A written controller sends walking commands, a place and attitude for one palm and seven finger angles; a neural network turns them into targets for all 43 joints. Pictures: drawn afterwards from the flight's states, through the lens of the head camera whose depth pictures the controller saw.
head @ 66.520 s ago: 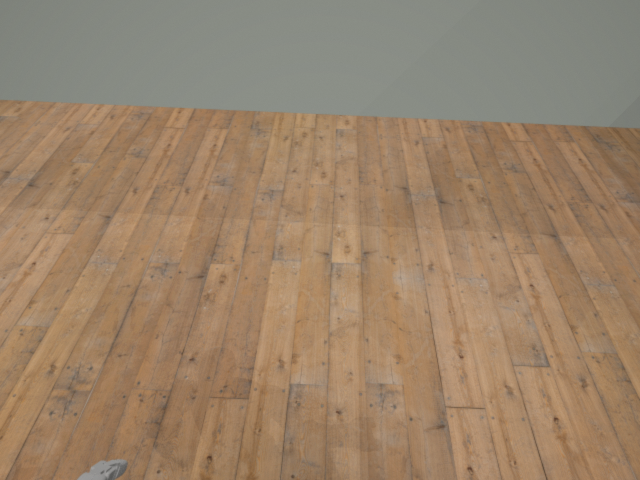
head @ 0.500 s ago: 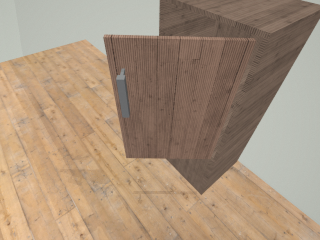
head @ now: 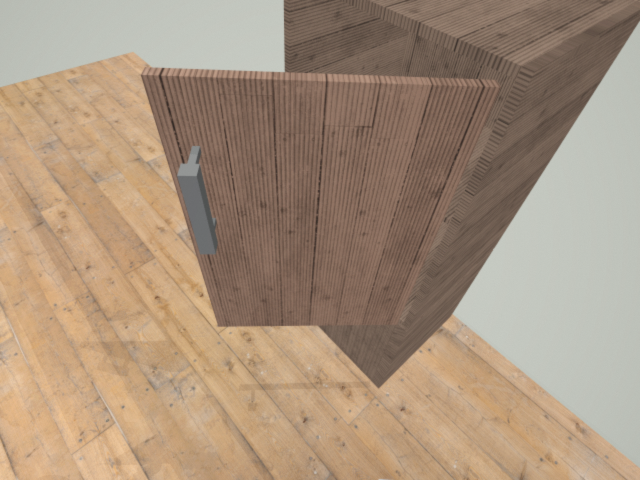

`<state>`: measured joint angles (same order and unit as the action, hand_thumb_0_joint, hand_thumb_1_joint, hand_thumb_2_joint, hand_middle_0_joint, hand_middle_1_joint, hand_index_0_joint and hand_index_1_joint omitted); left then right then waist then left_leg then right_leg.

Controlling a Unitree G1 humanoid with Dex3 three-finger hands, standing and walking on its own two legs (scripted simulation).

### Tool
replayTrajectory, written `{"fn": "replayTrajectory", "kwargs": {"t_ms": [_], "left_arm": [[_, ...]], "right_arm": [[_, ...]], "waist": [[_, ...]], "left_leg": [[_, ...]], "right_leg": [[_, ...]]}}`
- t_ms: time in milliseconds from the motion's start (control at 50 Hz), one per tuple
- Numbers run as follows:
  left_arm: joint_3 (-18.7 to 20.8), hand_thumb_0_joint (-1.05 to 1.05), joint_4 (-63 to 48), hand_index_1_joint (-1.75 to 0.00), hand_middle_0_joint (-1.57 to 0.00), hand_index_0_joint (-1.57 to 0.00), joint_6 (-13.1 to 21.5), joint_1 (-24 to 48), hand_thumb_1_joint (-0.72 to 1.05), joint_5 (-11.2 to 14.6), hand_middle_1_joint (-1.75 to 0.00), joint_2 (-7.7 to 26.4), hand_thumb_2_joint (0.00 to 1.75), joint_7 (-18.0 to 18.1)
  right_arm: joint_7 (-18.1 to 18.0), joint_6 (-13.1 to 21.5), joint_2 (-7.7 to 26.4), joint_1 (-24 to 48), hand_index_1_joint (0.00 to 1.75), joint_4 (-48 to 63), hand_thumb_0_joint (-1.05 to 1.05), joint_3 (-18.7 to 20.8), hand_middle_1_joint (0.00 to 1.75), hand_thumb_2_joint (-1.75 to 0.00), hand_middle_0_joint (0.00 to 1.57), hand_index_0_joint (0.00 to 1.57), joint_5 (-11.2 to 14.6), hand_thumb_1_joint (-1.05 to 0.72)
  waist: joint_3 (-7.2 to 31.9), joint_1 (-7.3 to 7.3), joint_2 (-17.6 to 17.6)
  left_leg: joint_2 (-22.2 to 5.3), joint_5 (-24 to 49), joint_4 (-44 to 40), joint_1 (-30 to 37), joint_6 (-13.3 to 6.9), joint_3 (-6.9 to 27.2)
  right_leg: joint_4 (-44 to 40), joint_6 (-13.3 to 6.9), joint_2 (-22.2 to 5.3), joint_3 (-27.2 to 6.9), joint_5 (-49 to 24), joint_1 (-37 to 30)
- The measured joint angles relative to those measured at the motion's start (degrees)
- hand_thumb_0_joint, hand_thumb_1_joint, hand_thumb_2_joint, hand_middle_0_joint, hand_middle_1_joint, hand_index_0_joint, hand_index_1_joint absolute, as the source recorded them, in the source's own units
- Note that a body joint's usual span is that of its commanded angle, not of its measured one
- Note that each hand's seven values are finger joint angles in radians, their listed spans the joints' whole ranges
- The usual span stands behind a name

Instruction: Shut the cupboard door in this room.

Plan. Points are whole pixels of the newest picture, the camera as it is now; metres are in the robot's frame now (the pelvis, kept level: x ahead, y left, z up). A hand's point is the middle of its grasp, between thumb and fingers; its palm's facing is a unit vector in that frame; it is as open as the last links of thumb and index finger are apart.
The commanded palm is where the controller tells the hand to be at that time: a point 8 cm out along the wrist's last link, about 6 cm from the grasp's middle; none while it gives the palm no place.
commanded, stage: come to a stop and stand still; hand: left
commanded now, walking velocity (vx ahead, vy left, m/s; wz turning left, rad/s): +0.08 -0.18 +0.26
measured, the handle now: (202, 202) +0.45 +0.19 +0.08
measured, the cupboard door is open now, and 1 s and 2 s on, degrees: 50 50 50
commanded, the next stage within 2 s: look again from close up in 1.20 s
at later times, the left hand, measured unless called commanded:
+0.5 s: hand out of the picture +0.05 +0.16 -0.18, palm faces +0.08 -0.98 -0.19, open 7.3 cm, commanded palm none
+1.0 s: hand out of the picture +0.00 +0.14 -0.18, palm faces +0.05 -0.99 -0.16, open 7.4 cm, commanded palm none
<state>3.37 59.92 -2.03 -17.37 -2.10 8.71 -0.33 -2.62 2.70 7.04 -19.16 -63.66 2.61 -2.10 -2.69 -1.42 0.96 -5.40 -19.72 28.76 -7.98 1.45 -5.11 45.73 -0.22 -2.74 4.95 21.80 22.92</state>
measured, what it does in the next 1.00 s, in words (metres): steps on the spot: right foot, then left foot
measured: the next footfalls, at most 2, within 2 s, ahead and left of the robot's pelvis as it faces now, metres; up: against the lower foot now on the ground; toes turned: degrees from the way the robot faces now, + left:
right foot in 0.08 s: +0.11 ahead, -0.15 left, +0.00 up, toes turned +3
left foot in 0.26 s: +0.07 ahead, +0.07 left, +0.00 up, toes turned +9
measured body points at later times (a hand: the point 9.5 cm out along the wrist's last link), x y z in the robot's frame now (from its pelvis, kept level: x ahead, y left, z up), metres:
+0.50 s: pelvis +0.04 -0.01 +0.00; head +0.06 +0.00 +0.45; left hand +0.05 +0.21 -0.16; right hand +0.11 -0.25 -0.15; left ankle +0.03 +0.07 -0.74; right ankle +0.07 -0.15 -0.74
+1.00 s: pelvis +0.02 -0.02 +0.00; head +0.03 -0.01 +0.45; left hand +0.00 +0.19 -0.16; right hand +0.02 -0.24 -0.15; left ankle +0.03 +0.07 -0.74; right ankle +0.07 -0.15 -0.74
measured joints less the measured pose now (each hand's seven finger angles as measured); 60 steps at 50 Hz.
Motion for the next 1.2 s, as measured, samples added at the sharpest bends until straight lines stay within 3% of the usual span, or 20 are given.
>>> {"fn": "replayTrajectory", "kwargs": {"t_ms": [60,80,120,180,240,280,340,440,660,840,1000,1080,1200], "left_arm": [[0.6,0.02,-1.9,-0.3,-0.2,-0.2,1.3,1.9,0.93,0.3,-0.3,1.9,0.9,-0.1],[0.7,0.02,-2.6,-0.3,-0.2,-0.2,2.0,2.1,0.93,0.3,-0.3,2.8,0.9,0.1],[0.8,0.02,-2.8,-0.3,-0.2,-0.2,2.6,3.6,0.93,0.3,-0.29,2.5,0.9,0.9],[0.4,0.01,-2.8,-0.29,-0.19,-0.2,3.0,4.1,0.92,0.3,-0.29,1.4,0.9,2.1],[-0.4,0.01,-2.2,-0.29,-0.19,-0.2,2.4,4.1,0.92,0.3,-0.29,0.5,0.9,2.7],[-0.9,0.01,-1.6,-0.29,-0.19,-0.2,1.8,4.1,0.91,0.8,-0.29,0.1,0.9,2.7],[-0.9,0.01,-0.7,-0.3,-0.2,-0.2,0.5,4.2,0.93,0.8,-0.29,0.7,0.89,3.1],[-1.5,0.01,-0.7,-0.3,-0.2,-0.2,0.9,3.6,0.93,0.7,-0.3,0.7,0.89,2.9],[-2.2,0.01,-0.3,-0.3,-0.2,-0.2,0.8,1.7,0.91,0.3,-0.29,0.2,0.9,2.5],[-2.7,0.01,1.3,-0.3,-0.2,-0.2,1.5,0.3,0.91,0.2,-0.29,-0.4,0.9,2.3],[-3.5,0.01,2.6,-0.3,-0.2,-0.2,1.9,-0.9,0.91,0.4,-0.29,-0.7,0.9,2.3],[-4.1,0.01,0.0,-0.3,-0.2,-0.2,1.4,-2.0,0.9,0.1,-0.3,0.4,0.9,2.7],[-3.7,0.01,-2.1,-0.3,-0.2,-0.2,1.8,-2.9,0.9,0.1,-0.29,0.4,0.9,3.0]], "right_arm": [[0.3,-1.1,0.2,-1.5,0.3,-0.8,0.01,0.4,0.3,-0.9,0.2,0.21,0.2,-0.9],[0.4,-1.5,0.1,-2.2,0.3,-0.9,0.01,0.5,0.3,-0.9,0.2,0.21,0.3,-0.9],[0.5,-3.1,1.2,-1.9,0.3,-1.4,0.01,0.8,0.3,-0.9,0.2,0.21,0.7,-0.9],[0.7,-4.2,2.5,0.1,0.3,-1.2,0.01,1.0,0.3,-0.9,0.2,0.2,1.1,-0.9],[0.8,-3.4,2.8,2.3,0.3,0.3,0.01,0.8,0.29,-0.9,0.2,0.2,1.6,-0.9],[0.9,-2.5,2.4,3.8,0.3,1.0,0.01,0.5,0.29,-0.9,0.19,0.2,1.7,-0.91],[0.9,-2.0,0.8,5.4,0.3,1.6,0.01,-0.2,0.29,-0.9,0.19,0.2,1.5,-0.91],[0.4,-2.4,1.6,8.3,0.3,2.2,0.02,0.1,0.3,-0.9,0.2,0.2,1.6,-0.94],[1.4,-2.8,1.6,10.9,0.3,3.9,0.0,0.1,0.3,-0.9,0.2,0.2,1.7,-0.92],[1.7,-2.8,2.1,6.8,0.3,1.3,0.0,-0.5,0.29,-0.9,0.2,0.2,1.5,-0.93],[1.9,-3.0,0.2,2.4,0.3,-0.9,0.01,-1.4,0.29,-0.9,0.2,0.2,1.3,-0.91],[1.9,-2.6,-0.4,0.8,0.3,1.3,0.01,-0.8,0.3,-0.9,0.2,0.2,1.2,-0.91],[1.9,-3.6,0.9,2.4,0.3,2.8,0.01,-0.3,0.3,-0.9,0.2,0.2,1.0,-0.91]], "waist": [[-0.2,-0.46,-0.9],[0.2,-0.3,-0.2],[-0.5,0.04,-2.1],[-1.0,0.43,-3.0],[-1.4,0.45,-2.1],[-1.8,0.67,-1.3],[-1.5,1.66,0.9],[-1.8,2.71,0.7],[-1.0,2.5,0.0],[0.2,2.24,0.4],[-0.4,1.57,0.8],[-0.1,0.46,0.8],[2.3,0.73,-1.0]], "left_leg": [[-0.8,-1.9,2.5,-0.6,1.3,1.6],[-0.3,-3.6,5.2,-1.8,1.0,1.8],[-0.8,-10.3,14.6,-5.5,-0.4,3.4],[0.5,-11.7,24.3,-10.6,-1.1,3.1],[2.2,-5.5,15.1,-9.8,-0.5,0.7],[2.9,0.5,8.7,-7.6,-2.5,-0.3],[4.1,0.6,6.0,-5.3,-4.5,-1.5],[5.1,2.4,1.9,-3.1,-4.6,-2.2],[4.9,4.6,-0.4,-3.4,-4.3,-3.1],[5.5,6.9,-3.6,-2.7,-4.4,-2.8],[6.0,7.8,-5.1,-2.0,-4.5,-2.7],[6.3,6.3,-1.1,-5.0,-4.5,-1.8],[5.0,3.5,4.1,-8.1,-4.0,-1.2]], "right_leg": [[-12.2,-0.1,-0.5,1.0,-6.8,-3.9],[-14.9,-0.8,-1.3,0.5,-8.9,-4.8],[-11.9,-0.1,-0.6,2.0,-8.5,-4.3],[-12.4,0.6,-0.1,3.0,-7.0,-5.8],[-13.2,0.9,-0.2,2.8,-7.1,-6.9],[-12.0,1.5,-0.4,2.4,-6.2,-7.2],[-13.5,1.9,-1.2,1.3,-6.6,-8.6],[-16.3,2.4,-1.8,0.7,-8.0,-10.0],[-18.4,1.9,-1.4,-0.1,-10.5,-9.2],[-21.3,2.0,-1.7,0.2,-12.5,-10.0],[-21.4,1.8,-2.1,0.3,-12.7,-10.1],[-16.5,0.8,-2.5,0.3,-10.1,-7.2],[-13.4,1.0,-1.7,0.9,-8.3,-5.1]]}}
